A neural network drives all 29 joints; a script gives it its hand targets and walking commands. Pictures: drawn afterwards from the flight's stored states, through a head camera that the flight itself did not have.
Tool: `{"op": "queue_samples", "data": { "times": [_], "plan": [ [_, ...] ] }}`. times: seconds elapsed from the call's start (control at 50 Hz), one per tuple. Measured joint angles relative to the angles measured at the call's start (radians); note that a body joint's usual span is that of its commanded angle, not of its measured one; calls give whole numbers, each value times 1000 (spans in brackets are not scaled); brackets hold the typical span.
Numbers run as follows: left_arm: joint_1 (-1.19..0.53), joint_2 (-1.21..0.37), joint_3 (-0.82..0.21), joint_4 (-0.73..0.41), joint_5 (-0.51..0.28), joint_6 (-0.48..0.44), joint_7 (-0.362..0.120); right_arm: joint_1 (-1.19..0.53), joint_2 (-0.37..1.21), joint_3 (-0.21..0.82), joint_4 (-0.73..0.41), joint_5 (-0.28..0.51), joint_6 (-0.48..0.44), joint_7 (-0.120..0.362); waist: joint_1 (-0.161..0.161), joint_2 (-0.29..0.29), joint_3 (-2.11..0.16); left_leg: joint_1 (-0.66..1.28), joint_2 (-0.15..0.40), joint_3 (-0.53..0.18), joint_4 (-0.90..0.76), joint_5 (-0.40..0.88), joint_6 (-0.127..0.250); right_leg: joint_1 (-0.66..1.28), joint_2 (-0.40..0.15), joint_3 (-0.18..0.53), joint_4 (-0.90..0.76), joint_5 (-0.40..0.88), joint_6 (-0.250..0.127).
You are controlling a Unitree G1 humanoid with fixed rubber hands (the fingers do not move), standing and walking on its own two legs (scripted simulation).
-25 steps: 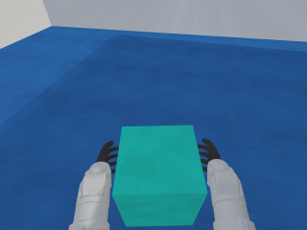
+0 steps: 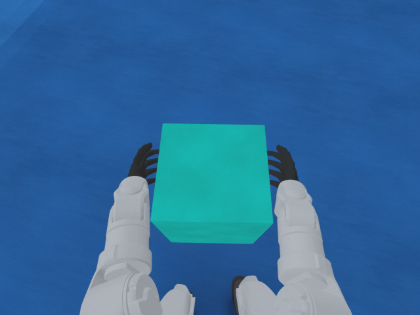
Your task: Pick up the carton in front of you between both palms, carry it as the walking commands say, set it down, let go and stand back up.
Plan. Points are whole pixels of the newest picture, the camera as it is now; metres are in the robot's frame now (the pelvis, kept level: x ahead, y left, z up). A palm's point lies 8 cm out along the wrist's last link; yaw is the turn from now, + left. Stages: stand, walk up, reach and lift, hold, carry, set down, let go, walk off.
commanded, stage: set down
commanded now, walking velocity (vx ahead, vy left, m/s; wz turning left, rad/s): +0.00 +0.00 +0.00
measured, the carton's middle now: (212, 190) +0.38 +0.00 -0.12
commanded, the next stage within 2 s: none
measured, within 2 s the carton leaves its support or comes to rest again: rests again in 1.94 s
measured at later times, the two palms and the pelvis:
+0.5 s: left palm (160, 183) +0.43 +0.15 -0.20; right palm (271, 190) +0.40 -0.15 -0.20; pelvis -0.01 +0.03 -0.12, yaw +0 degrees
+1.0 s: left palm (174, 188) +0.48 +0.13 -0.36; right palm (263, 199) +0.43 -0.16 -0.36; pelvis -0.04 +0.02 -0.25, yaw +1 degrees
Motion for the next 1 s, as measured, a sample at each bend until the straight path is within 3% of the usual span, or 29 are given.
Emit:
{"op": "queue_samples", "data": {
  "times": [0.12, 0.26, 0.42, 0.54, 0.82, 1.0],
  "plan": [
    [-12, 30, -94, -29, -135, -138, 49, 3, -45, 69, -33, 107, -154, -25, -5, -8, -24, -335, -26, 23, 145, -23, 4, -337, -7, 28, 140, -17, 24],
    [-31, 44, -162, -83, -259, -143, 96, -24, -85, 98, -74, 197, -170, -24, -15, 1, -166, -659, -56, 39, 343, -86, 19, -658, -8, 50, 332, -80, 54],
    [-108, 35, -118, -38, -234, -83, 111, -114, -100, 23, -18, 155, -111, 9, -30, 9, -282, -862, -77, 50, 501, -144, 27, -861, -5, 62, 489, -140, 69],
    [-168, 51, -113, 13, -219, -85, 122, -167, -117, 0, 19, 145, -109, 8, -36, 7, -324, -1006, -85, 55, 605, -176, 23, -1008, 3, 67, 596, -170, 73],
    [-353, 164, -178, 92, -297, -89, 133, -310, -165, 31, 38, 228, -107, -56, -36, -2, -278, -1311, -101, 55, 887, -242, -12, -1325, 35, 61, 880, -221, 72],
    [-506, 229, -183, 185, -307, -77, 127, -428, -191, 12, 73, 235, -83, -82, -41, -3, -202, -1439, -112, 56, 1034, -264, -29, -1456, 52, 57, 1022, -232, 77]
  ]
}}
